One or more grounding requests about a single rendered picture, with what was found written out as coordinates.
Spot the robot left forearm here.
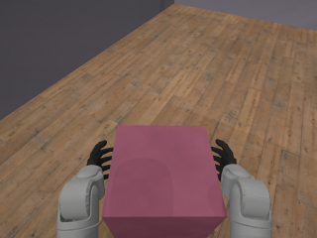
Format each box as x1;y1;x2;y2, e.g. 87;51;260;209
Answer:
56;165;105;238

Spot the carton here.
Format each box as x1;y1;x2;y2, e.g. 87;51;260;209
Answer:
101;125;228;238

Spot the left robot hand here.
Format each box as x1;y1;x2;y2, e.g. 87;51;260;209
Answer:
87;140;114;180

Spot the right robot hand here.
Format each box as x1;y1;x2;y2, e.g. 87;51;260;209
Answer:
211;139;237;181

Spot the robot right forearm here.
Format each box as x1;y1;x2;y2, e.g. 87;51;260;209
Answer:
220;164;272;238

